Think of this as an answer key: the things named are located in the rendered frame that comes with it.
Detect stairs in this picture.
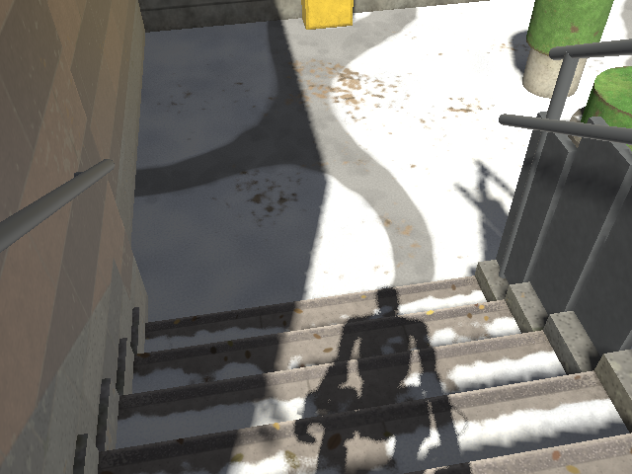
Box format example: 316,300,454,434
98,276,632,474

